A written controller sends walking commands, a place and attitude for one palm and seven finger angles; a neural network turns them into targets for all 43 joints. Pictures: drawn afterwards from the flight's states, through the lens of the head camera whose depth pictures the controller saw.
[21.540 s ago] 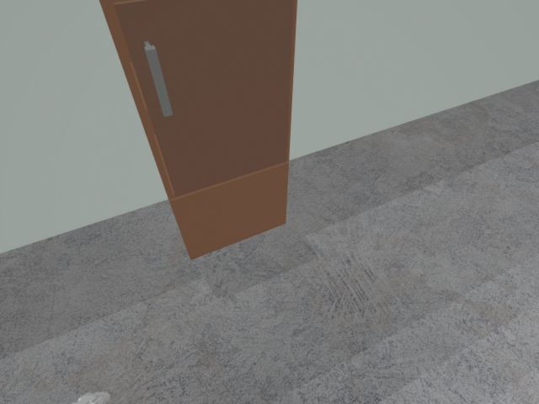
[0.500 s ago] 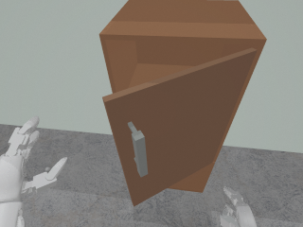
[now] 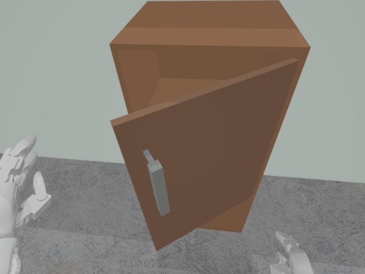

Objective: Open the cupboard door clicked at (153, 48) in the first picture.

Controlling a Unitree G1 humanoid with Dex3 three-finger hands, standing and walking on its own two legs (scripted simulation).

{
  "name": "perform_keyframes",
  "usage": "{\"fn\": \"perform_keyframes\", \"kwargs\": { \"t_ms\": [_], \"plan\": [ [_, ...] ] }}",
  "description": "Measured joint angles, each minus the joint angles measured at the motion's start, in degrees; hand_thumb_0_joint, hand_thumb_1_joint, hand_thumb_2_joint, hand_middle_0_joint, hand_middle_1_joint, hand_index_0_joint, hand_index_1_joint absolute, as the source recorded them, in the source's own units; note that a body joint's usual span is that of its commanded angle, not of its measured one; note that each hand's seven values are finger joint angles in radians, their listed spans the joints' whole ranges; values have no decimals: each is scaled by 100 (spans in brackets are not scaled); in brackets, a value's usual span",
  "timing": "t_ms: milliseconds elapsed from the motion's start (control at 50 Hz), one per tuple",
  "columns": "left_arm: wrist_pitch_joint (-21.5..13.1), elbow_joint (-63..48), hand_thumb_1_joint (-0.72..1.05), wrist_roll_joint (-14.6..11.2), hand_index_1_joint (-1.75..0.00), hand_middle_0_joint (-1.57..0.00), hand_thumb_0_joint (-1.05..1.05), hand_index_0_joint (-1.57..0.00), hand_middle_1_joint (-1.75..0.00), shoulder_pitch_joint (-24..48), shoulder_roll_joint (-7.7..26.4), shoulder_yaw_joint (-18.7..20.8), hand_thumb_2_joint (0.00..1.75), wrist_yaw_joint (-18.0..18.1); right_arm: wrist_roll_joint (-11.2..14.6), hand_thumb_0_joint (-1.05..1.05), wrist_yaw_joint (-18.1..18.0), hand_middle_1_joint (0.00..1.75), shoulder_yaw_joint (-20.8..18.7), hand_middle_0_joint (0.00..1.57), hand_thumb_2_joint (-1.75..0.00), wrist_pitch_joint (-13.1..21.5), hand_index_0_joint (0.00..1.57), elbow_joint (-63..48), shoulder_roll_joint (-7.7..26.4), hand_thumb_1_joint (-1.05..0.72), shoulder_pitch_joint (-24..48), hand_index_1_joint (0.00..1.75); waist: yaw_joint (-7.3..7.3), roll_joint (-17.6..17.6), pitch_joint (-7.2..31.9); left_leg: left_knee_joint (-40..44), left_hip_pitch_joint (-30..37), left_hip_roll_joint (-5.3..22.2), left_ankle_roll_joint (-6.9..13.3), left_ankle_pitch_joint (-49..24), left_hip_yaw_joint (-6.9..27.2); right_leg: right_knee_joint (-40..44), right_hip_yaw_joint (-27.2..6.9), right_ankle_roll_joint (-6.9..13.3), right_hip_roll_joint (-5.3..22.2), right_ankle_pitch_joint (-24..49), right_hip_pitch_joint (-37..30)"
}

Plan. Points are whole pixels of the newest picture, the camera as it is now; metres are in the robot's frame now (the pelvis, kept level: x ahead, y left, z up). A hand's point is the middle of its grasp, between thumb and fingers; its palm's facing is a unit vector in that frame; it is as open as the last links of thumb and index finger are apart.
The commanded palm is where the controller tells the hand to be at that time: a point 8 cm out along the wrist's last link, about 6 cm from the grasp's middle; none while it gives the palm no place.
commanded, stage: draw the hand back to the body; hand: left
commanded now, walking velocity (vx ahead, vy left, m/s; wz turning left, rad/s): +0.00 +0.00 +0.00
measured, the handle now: (156, 184) +0.28 +0.10 +0.08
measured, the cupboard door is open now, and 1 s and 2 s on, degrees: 36 36 36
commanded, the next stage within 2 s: step back with the hand held close in 0.02 s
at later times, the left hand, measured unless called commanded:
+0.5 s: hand (34, 215) +0.16 +0.27 +0.14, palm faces +0.31 -0.80 -0.50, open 7.4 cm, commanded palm +0.10 +0.31 +0.17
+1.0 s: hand out of the picture +0.07 +0.32 +0.16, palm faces +0.45 -0.77 -0.45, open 7.4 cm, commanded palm +0.00 +0.36 +0.17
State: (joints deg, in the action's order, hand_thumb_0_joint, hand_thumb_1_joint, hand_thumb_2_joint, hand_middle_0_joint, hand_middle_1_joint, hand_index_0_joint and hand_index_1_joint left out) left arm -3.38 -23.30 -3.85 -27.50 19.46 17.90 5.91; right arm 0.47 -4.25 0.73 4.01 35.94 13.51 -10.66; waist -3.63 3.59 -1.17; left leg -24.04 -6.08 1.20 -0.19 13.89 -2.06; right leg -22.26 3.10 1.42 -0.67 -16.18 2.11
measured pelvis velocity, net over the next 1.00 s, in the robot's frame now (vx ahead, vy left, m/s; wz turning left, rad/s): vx -0.13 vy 0.05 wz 0.03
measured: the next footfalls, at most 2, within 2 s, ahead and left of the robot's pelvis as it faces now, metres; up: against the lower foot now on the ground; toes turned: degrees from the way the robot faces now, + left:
right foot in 1.20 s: -0.25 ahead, -0.02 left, +0.00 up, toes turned -4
left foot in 1.38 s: -0.11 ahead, +0.13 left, +0.00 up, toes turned -3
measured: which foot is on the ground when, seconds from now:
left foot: down 0.00-1.00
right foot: down 0.00-0.94, up 0.96-1.00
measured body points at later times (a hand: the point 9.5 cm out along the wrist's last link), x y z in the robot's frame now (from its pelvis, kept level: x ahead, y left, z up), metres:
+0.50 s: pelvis -0.04 +0.02 +0.00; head -0.03 +0.01 +0.44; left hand +0.14 +0.31 +0.17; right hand +0.13 -0.23 -0.08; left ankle -0.01 +0.12 -0.74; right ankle -0.04 -0.10 -0.74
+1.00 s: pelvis -0.13 +0.05 -0.02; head -0.11 +0.07 +0.43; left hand +0.04 +0.36 +0.18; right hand +0.03 -0.18 -0.10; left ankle -0.01 +0.12 -0.74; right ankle -0.09 -0.09 -0.72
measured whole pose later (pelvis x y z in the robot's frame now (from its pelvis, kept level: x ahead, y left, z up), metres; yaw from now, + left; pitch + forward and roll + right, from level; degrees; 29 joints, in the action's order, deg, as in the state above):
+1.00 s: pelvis -0.13 +0.05 -0.02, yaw +2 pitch -2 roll -4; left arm -11.1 -31.5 -1.2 -29.2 23.6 24.5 9.7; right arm -0.1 -5.1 -0.4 5.0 34.2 12.0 -13.1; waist 0.5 2.3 -3.8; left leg -34.2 -26.0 0.4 4.7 5.9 -1.3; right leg -45.6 -0.1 -0.7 -2.5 -22.3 23.2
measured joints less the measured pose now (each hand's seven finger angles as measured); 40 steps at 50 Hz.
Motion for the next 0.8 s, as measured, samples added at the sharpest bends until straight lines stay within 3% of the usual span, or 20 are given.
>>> {"fn": "perform_keyframes", "kwargs": {
  "t_ms": [180,280,460,600,800],
  "plan": [
    [-67,142,89,-8,-30,-21,2,-21,-30,110,8,73,90,-25,35,2,-11,30,4,20,-90,-30,21,-29,-8,-91,1,30,9,39,-29,-17,-35,41,-18,-47,30,38,27,23,-43,63,2],
    [-318,118,89,36,-30,-21,2,-21,-30,45,155,364,90,-39,46,2,47,30,8,21,-90,-260,21,-195,2,-91,126,30,176,26,-35,-232,-449,95,-7,-45,61,-15,54,5,-92,153,342],
    [-248,-419,89,81,-30,-21,2,-21,-30,-498,385,248,90,16,95,2,-55,30,-158,20,-90,-530,21,-458,31,-91,147,30,304,-178,-155,-367,-864,20,104,-177,-126,-389,-121,-103,12,221,921],
    [-387,-633,89,90,-30,-21,2,-22,-30,-499,561,519,90,157,99,2,-67,30,-151,20,-90,-468,20,-537,-29,-91,56,30,373,-274,-166,-571,-1208,-15,203,-306,-144,-590,-132,-171,58,361,1260],
    [-621,-645,89,242,-30,-21,2,-21,-30,-441,370,583,90,270,26,2,-50,30,-85,21,-90,-160,21,-473,-76,-91,-222,30,396,-195,-162,-1001,-1776,-88,309,-203,2,-913,-104,-181,53,241,1702]
  ]
}}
